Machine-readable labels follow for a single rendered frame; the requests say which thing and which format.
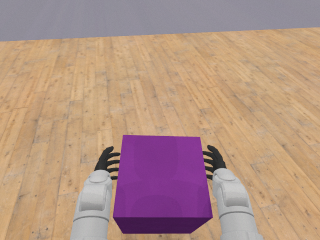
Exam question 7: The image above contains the left robot forearm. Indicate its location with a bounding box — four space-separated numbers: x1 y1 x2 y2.
70 170 112 240

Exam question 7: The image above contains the right robot forearm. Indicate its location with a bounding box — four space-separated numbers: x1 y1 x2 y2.
212 168 264 240

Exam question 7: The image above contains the left robot hand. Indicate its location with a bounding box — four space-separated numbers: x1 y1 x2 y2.
94 146 121 180

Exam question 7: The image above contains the carton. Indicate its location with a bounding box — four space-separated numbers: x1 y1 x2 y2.
113 135 213 234

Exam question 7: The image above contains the right robot hand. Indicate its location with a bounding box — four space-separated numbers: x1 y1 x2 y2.
202 145 227 180

